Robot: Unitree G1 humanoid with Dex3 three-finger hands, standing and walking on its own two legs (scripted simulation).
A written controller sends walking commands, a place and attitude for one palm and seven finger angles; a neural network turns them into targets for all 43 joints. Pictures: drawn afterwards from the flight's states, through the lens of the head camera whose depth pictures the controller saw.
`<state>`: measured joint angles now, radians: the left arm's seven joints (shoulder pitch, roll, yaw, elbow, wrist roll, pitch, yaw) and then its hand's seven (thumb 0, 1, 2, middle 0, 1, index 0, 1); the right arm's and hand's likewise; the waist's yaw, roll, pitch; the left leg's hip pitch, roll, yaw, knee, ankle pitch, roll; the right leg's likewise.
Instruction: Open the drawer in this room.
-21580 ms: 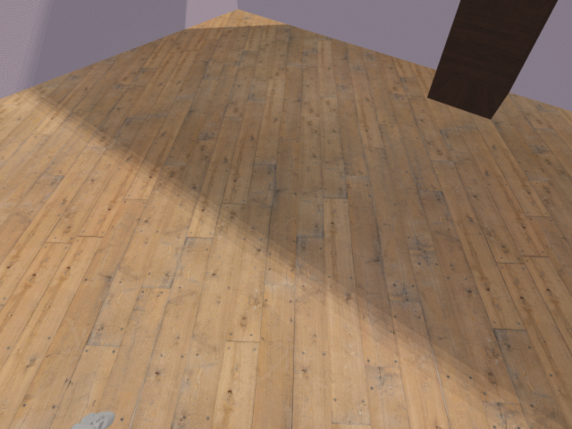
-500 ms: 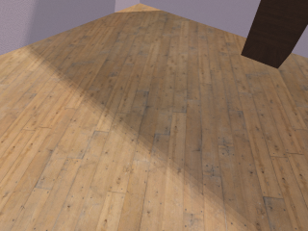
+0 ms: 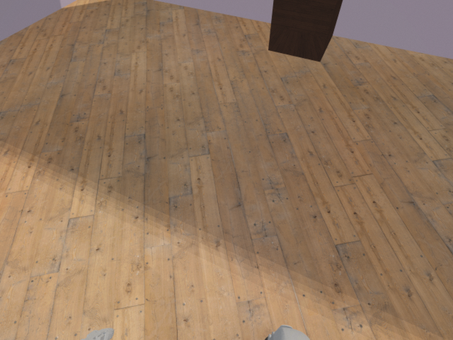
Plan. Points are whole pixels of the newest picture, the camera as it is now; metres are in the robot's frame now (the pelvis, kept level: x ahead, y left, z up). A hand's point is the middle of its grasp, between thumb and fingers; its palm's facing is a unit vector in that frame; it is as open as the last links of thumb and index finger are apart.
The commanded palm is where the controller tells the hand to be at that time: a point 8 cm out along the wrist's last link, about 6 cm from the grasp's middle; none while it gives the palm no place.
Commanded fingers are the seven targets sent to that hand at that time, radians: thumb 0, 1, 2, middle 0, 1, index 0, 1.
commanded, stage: turn or walk to find it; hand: left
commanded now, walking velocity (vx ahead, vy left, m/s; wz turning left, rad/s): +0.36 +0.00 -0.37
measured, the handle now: out of the picture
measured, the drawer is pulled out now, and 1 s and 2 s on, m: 0.00 0.00 0.00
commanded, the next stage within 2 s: none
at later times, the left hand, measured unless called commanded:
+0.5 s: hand (144, 312) +0.19 +0.20 -0.18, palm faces -0.08 -0.98 -0.15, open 7.4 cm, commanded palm none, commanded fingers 0.00 0.90 0.90 -0.20 -0.30 -0.20 -0.30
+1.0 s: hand (223, 175) +0.55 +0.04 -0.17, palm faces -0.29 -0.94 -0.16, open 7.4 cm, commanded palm none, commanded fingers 0.00 0.90 0.90 -0.20 -0.30 -0.20 -0.30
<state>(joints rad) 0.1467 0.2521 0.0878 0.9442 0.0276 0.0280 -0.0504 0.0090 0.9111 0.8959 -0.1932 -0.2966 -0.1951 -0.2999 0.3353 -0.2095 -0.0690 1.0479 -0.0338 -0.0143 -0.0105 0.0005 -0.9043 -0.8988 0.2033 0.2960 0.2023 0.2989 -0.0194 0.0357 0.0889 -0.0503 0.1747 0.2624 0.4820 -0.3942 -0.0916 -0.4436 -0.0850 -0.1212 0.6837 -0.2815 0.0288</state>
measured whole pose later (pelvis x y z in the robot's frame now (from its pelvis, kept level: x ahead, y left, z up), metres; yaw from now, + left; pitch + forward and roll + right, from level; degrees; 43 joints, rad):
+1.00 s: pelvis +0.38 -0.09 -0.01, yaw -15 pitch +0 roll +0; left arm 0.07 0.16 0.04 1.01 0.02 -0.09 -0.02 0.01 0.91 0.90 -0.20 -0.30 -0.20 -0.30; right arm 0.50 -0.09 -0.04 1.21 -0.01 -0.03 0.00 0.00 -0.91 -0.90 0.20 0.30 0.20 0.30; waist -0.05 0.01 0.10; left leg -0.14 0.13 0.12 0.97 -0.50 -0.03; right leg -0.44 -0.04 -0.17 0.67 -0.23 -0.09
